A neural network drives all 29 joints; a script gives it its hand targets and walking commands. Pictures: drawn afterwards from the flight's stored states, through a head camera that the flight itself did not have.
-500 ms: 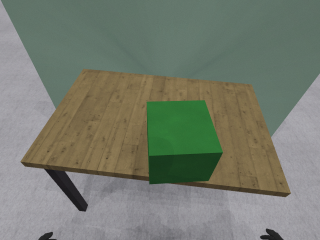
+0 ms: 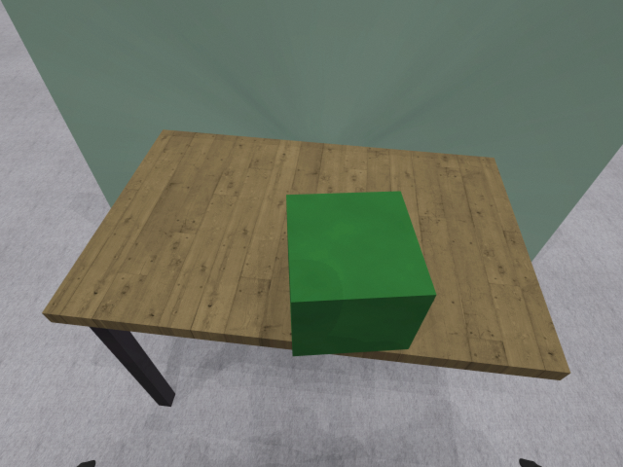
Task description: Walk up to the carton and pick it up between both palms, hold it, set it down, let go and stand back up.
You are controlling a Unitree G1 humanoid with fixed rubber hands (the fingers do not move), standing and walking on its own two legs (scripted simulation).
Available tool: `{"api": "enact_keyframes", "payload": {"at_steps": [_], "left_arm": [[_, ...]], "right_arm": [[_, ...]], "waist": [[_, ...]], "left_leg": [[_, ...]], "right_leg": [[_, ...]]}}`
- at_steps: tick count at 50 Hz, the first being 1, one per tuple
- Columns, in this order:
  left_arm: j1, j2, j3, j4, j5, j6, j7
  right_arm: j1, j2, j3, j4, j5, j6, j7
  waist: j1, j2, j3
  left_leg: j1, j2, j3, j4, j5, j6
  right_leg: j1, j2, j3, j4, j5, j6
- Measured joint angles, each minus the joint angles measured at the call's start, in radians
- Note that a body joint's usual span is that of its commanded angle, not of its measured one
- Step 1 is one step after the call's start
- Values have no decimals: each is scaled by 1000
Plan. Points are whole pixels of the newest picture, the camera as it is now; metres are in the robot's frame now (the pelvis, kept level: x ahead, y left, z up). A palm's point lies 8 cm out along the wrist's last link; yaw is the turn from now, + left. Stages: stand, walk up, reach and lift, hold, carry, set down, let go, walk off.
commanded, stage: stand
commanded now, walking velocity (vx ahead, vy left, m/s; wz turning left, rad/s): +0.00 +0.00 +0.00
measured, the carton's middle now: (347, 272) +0.43 -0.06 -0.06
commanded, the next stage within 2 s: none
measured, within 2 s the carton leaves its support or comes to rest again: neither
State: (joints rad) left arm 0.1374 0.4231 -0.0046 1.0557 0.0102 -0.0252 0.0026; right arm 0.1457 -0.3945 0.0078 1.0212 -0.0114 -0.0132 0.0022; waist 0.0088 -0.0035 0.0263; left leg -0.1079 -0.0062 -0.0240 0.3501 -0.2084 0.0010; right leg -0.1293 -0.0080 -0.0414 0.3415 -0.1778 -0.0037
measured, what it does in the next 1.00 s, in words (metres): stands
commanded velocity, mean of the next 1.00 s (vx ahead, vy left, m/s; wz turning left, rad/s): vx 0.00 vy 0.00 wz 0.00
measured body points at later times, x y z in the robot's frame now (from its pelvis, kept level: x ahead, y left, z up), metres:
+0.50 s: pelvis +0.00 +0.00 +0.00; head +0.00 +0.00 +0.45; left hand +0.09 +0.33 -0.11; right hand +0.11 -0.32 -0.11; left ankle -0.01 +0.12 -0.75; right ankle +0.01 -0.12 -0.75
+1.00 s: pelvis +0.00 +0.00 +0.00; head +0.01 +0.00 +0.45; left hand +0.09 +0.32 -0.12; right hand +0.09 -0.32 -0.11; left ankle -0.01 +0.12 -0.75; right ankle +0.01 -0.12 -0.75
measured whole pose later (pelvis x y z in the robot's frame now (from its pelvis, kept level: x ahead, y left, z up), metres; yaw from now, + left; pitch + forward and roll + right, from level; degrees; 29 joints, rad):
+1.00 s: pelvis +0.00 +0.00 +0.00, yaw +0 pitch -2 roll +0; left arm 0.13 0.41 0.00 1.06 0.00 -0.02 0.00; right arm 0.14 -0.40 0.00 1.05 -0.01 -0.01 0.00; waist 0.01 -0.01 0.03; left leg -0.09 -0.01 -0.03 0.31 -0.20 0.00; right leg -0.11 -0.01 -0.04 0.32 -0.18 0.00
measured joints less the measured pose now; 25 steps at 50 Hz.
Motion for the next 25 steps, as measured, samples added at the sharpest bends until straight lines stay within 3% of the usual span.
{"api": "enact_keyframes", "payload": {"at_steps": [25], "left_arm": [[-16,-2,2,5,-4,5,4]], "right_arm": [[-27,-6,-10,12,0,-2,-7]], "waist": [[4,-6,-1]], "left_leg": [[31,-1,-1,-32,10,-2]], "right_leg": [[24,-2,2,-14,-1,-1]]}}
